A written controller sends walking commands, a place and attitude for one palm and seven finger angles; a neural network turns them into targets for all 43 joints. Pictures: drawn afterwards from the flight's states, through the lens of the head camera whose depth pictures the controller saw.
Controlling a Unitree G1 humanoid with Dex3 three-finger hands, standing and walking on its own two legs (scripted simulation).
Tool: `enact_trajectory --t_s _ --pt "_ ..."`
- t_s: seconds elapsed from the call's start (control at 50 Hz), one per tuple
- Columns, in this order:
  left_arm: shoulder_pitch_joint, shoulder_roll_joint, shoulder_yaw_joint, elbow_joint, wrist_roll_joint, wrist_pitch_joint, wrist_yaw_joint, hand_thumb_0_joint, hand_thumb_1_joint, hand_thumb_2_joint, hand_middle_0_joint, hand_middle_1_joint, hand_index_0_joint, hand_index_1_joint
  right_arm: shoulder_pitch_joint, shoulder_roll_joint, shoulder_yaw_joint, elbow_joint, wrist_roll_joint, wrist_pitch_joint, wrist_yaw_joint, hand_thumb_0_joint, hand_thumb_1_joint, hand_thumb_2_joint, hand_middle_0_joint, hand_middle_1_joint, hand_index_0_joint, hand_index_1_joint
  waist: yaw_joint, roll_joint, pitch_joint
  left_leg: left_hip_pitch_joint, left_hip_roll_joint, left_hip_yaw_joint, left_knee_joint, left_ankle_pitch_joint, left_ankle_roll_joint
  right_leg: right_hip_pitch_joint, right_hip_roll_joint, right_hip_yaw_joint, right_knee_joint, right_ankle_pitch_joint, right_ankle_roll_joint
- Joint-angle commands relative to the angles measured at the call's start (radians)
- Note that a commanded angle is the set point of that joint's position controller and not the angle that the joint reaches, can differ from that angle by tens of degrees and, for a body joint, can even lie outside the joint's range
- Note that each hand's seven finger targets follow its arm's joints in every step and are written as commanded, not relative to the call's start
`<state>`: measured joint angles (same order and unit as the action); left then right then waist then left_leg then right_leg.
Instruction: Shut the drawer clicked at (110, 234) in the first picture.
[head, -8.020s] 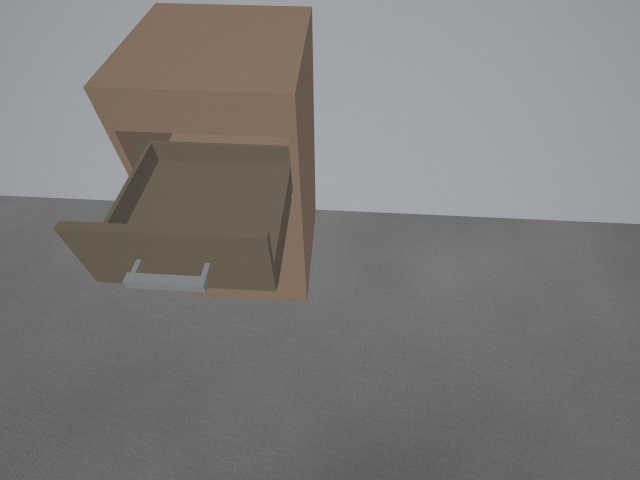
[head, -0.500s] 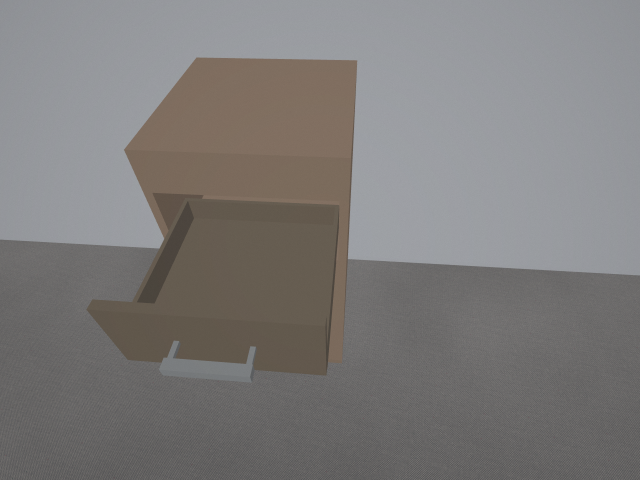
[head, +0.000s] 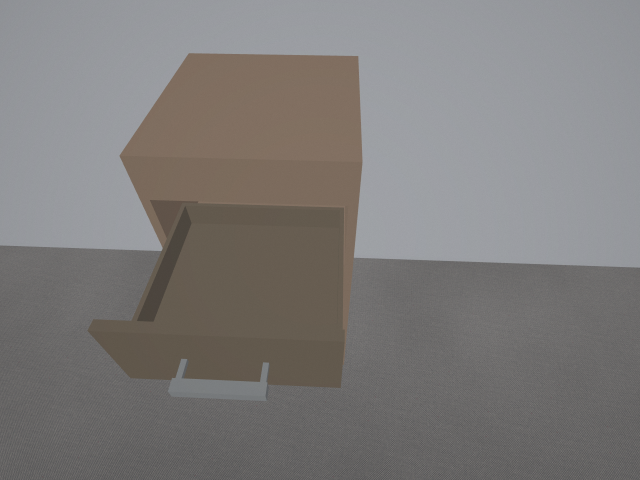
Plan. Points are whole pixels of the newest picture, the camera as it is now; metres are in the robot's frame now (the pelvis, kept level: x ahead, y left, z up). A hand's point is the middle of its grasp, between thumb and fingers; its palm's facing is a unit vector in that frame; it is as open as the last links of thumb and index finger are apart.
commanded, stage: come to a stop and stand still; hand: left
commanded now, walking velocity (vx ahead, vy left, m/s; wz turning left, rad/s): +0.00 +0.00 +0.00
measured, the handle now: (222, 377) +0.30 +0.18 -0.14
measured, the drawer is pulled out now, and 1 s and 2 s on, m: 0.29 0.29 0.29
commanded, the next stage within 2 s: look again from close up in 0.24 s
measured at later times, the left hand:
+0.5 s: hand out of the picture +0.02 +0.18 -0.17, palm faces +0.03 -0.98 -0.20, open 7.4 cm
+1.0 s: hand out of the picture +0.03 +0.17 -0.14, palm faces +0.16 -0.96 -0.22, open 7.3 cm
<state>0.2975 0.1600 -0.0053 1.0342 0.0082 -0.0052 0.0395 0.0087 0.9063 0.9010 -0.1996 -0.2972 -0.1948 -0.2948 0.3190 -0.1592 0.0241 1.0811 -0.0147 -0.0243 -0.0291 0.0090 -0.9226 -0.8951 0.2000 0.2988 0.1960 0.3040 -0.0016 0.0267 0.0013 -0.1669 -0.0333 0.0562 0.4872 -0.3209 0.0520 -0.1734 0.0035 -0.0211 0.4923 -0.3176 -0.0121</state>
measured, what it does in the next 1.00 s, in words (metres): stands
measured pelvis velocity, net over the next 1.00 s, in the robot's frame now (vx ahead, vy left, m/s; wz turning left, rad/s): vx -0.01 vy -0.01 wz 0.00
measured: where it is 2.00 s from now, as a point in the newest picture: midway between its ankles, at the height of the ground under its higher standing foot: outside the picture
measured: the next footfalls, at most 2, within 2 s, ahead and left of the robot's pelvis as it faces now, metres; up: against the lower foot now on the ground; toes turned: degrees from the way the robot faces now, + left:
none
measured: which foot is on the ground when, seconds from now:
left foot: down 0.00-1.00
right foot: down 0.00-1.00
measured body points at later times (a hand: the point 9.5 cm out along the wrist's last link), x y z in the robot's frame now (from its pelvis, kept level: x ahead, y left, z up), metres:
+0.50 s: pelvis +0.00 +0.00 +0.00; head +0.01 +0.00 +0.45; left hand +0.02 +0.23 -0.15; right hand +0.02 -0.23 -0.15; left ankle -0.04 +0.08 -0.74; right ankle -0.04 -0.11 -0.74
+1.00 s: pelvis -0.01 -0.01 +0.00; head +0.00 -0.01 +0.45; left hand +0.03 +0.22 -0.12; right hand +0.01 -0.24 -0.15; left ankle -0.04 +0.08 -0.74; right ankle -0.03 -0.11 -0.74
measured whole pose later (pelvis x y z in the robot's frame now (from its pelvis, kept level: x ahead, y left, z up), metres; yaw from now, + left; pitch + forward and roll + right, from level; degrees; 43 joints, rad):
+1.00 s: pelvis -0.01 -0.01 +0.00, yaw +0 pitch +0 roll +0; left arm 0.46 0.18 0.00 0.60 -0.08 0.05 0.07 0.04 0.95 0.90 -0.21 -0.30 -0.21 -0.30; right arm 0.34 -0.17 0.02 1.00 0.02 -0.12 -0.06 0.01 -0.92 -0.89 0.20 0.30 0.20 0.30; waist 0.01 0.00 0.03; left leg -0.17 -0.02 0.05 0.45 -0.28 0.03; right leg -0.18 0.01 -0.03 0.47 -0.28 -0.03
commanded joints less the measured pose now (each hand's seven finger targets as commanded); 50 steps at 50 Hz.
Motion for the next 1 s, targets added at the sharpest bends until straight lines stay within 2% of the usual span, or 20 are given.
enact_trajectory --t_s 0.0,0.16,0.32,0.38,0.48,0.62,0.84,0.86,0.88,0.9,0.92,0.94,0.96,0.98 --pt "0.059 0.099 0.016 -0.043 0.001 -0.015 0.013 0.0 0.9 0.9 -0.2 -0.3 -0.2 -0.3 0.048 -0.112 -0.018 -0.026 0.004 -0.017 -0.008 0.0 -0.9 -0.9 0.2 0.3 0.2 0.3 0.004 -0.026 0.006 0.021 0.143 -0.138 -0.085 0.464 0.008 0.02 -0.087 0.075 -0.041 0.299 -0.046" --pt "0.035 0.108 0.018 -0.044 0.0 -0.01 0.013 0.0 0.9 0.9 -0.2 -0.3 -0.2 -0.3 0.026 -0.114 -0.021 -0.015 0.005 -0.014 -0.009 0.0 -0.9 -0.9 0.2 0.3 0.2 0.3 0.002 -0.016 0.032 0.044 0.141 -0.132 -0.104 0.482 0.004 0.02 -0.095 0.073 -0.061 0.319 -0.041" --pt "0.038 0.114 0.017 -0.042 0.001 -0.01 0.012 0.0 0.9 0.9 -0.2 -0.3 -0.2 -0.3 0.012 -0.122 -0.021 -0.009 0.007 -0.014 -0.009 0.0 -0.9 -0.9 0.2 0.3 0.2 0.3 0.002 -0.027 0.021 0.071 0.142 -0.128 -0.114 0.468 0.001 0.028 -0.102 0.077 -0.086 0.319 -0.037" --pt "0.039 0.111 0.014 -0.037 0.001 -0.009 0.011 0.0 0.9 0.9 -0.2 -0.3 -0.2 -0.3 0.006 -0.121 -0.02 -0.005 0.007 -0.013 -0.008 0.0 -0.9 -0.9 0.2 0.3 0.2 0.3 0.002 -0.023 0.042 0.063 0.142 -0.126 -0.126 0.434 0.002 0.016 -0.102 0.08 -0.099 0.299 -0.037" --pt "0.048 0.111 0.012 -0.028 0.001 -0.01 0.01 0.0 0.9 0.9 -0.2 -0.3 -0.2 -0.3 0.005 -0.121 -0.018 0.003 0.009 -0.015 -0.007 0.0 -0.9 -0.9 0.2 0.3 0.2 0.3 0.003 -0.015 0.04 0.066 0.143 -0.124 -0.135 0.411 0.001 0.018 -0.103 0.08 -0.112 0.281 -0.035" --pt "0.065 0.105 0.007 -0.011 0.001 -0.014 0.009 0.0 0.9 0.9 -0.2 -0.3 -0.2 -0.3 0.011 -0.112 -0.016 0.02 0.011 -0.017 -0.007 0.0 -0.9 -0.9 0.2 0.3 0.2 0.3 0.003 -0.036 0.034 0.068 0.142 -0.124 -0.14 0.37 0.002 0.019 -0.107 0.089 -0.128 0.281 -0.037" --pt "0.087 0.095 0.001 0.006 0.001 -0.019 0.009 0.0 0.9 0.9 -0.2 -0.3 -0.2 -0.3 0.02 -0.091 -0.014 0.044 0.012 -0.016 -0.004 0.0 -0.9 -0.9 0.2 0.3 0.2 0.3 0.005 -0.041 0.061 0.036 0.138 -0.118 -0.147 0.277 -0.002 0.004 -0.111 0.1 -0.15 0.257 -0.041" --pt "0.08 0.098 0.0 0.006 0.0 -0.018 0.008 0.0 0.9 0.9 -0.2 -0.3 -0.2 -0.3 0.019 -0.088 -0.014 0.046 0.013 -0.014 -0.004 0.0 -0.9 -0.9 0.2 0.3 0.2 0.3 0.005 -0.04 0.08 0.028 0.139 -0.119 -0.155 0.268 -0.001 -0.008 -0.105 0.101 -0.152 0.246 -0.041" --pt "0.087 0.094 0.0 0.004 0.0 -0.019 0.009 0.0 0.9 0.9 -0.2 -0.3 -0.2 -0.3 0.023 -0.089 -0.014 0.046 0.012 -0.016 -0.004 0.0 -0.9 -0.9 0.2 0.3 0.2 0.3 0.006 -0.03 0.066 0.03 0.139 -0.117 -0.147 0.274 -0.002 -0.003 -0.107 0.103 -0.151 0.248 -0.041" --pt "0.132 0.106 0.005 0.054 0.017 -0.049 0.041 0.0 0.9 0.9 -0.2 -0.3 -0.2 -0.3 -0.072 -0.112 -0.018 -0.033 0.014 -0.02 0.003 0.0 -0.9 -0.9 0.2 0.3 0.2 0.3 0.03 -0.023 0.128 -0.08 0.137 -0.074 0.052 0.346 -0.039 -0.038 -0.161 0.125 -0.119 0.627 -0.007" --pt "-0.561 0.306 0.104 -1.447 -0.202 -0.237 0.019 0.0 0.9 0.9 -0.22 -0.322 -0.22 -0.322 -0.041 -0.287 -0.055 -0.394 0.069 -0.154 -0.04 0.0 -0.9 -0.9 0.2 0.3 0.2 0.3 -0.089 0.154 -0.36 0.189 0.031 -0.085 -0.072 0.442 -0.025 0.052 -0.06 0.059 -0.032 0.502 -0.021" --pt "-0.198 0.25 0.103 -1.217 -0.119 -0.194 0.056 0.0 0.9 0.9 -0.24 -0.343 -0.24 -0.343 -0.13 -0.203 -0.03 -0.342 0.048 -0.242 -0.068 0.0 -0.9 -0.9 0.2 0.3 0.2 0.3 0.009 0.284 -0.404 0.261 0.076 -0.067 -0.059 0.603 -0.032 0.009 -0.01 0.03 0.019 0.293 -0.044" --pt "0.086 0.056 -0.013 -1.046 -0.142 -0.07 0.083 0.0 0.9 0.9 -0.26 -0.365 -0.26 -0.365 -0.109 -0.168 -0.049 -0.338 0.059 -0.279 -0.055 0.0 -0.9 -0.9 0.2 0.3 0.2 0.3 -0.033 0.211 -0.259 0.151 0.095 -0.096 -0.067 0.63 -0.07 -0.108 -0.01 -0.044 0.05 0.117 -0.02" --pt "0.058 -0.048 -0.061 -1.012 -0.17 -0.067 0.06 0.0 0.9 0.9 -0.28 -0.387 -0.28 -0.387 -0.081 -0.195 -0.045 -0.309 0.06 -0.282 -0.049 0.0 -0.9 -0.9 0.2 0.3 0.2 0.3 -0.052 0.058 -0.103 0.05 0.086 -0.107 -0.04 0.495 -0.06 -0.181 -0.007 -0.068 0.054 0.095 -0.007"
